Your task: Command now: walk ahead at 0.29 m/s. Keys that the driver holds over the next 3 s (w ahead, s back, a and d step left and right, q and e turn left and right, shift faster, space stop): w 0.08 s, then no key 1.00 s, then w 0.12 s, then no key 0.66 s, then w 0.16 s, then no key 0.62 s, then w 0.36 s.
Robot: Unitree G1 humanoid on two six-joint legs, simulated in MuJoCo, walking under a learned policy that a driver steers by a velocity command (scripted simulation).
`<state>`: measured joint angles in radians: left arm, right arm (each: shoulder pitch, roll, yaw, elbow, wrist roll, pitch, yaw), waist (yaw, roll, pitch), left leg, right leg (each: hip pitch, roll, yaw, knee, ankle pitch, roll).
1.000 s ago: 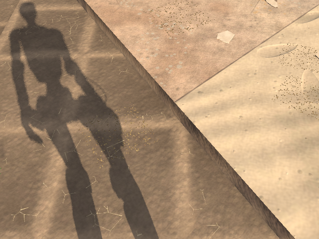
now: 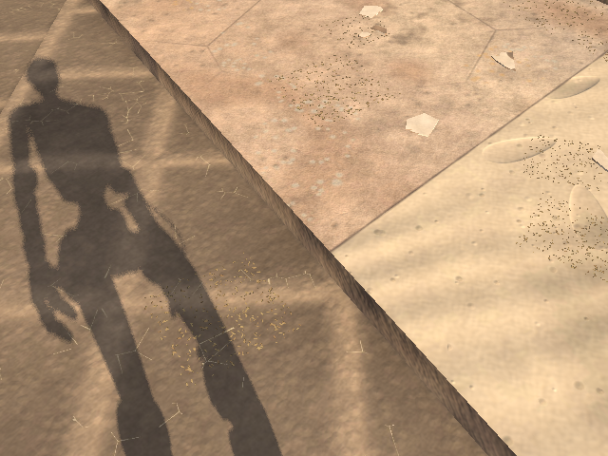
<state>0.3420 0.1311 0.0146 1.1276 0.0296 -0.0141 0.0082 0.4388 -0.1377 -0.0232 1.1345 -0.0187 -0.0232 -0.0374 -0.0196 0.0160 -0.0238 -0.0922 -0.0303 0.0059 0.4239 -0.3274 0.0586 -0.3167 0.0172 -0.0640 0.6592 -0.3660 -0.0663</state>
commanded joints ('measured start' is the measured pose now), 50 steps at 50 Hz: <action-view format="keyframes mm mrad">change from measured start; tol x16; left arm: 1 -109 70 19 -111 2 -42 -17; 8 366 190 74 18 -10 -59 14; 13 96 82 21 -55 -9 -72 20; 27 294 1 -24 35 -31 -36 39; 50 154 28 -27 57 -17 -4 52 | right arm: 1 79 -144 -37 -5 -7 -20 1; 21 -173 -37 1 -86 13 4 9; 50 -90 -40 12 14 15 10 -7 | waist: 1 -12 105 235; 5 94 39 186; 7 161 -313 59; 10 54 -47 116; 22 12 -143 63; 27 25 129 -46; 50 15 -38 117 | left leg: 1 -35 329 -382 -293 -310 188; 6 -319 121 -70 98 93 76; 9 -554 46 -2 709 -196 8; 23 -178 21 69 151 172 9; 27 134 287 -186 74 895 159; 32 -118 159 -115 -34 347 57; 50 -52 120 -66 -21 374 24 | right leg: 1 -255 -60 23 65 -41 -10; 5 199 28 -48 -200 89 -8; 7 525 -304 451 -408 78 -112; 8 468 -412 599 -435 318 -182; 10 315 -359 394 -390 585 -176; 18 237 -195 53 -333 1051 -82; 24 170 -205 83 -234 830 -67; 28 61 -39 23 -80 -89 12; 36 200 -115 96 -316 305 15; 50 192 -129 95 -351 274 10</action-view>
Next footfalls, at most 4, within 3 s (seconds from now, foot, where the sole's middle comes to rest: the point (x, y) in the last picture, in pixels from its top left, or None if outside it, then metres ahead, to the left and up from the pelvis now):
0.50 left None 0.28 0.07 -0.78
1.60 right None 0.33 -0.12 -0.78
2.44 left None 0.42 0.08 -0.78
2.94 left None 0.51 0.09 -0.78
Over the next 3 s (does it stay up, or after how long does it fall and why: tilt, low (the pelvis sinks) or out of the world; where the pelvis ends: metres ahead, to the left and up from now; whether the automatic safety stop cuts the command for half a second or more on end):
stays up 0.46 0.01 -0.02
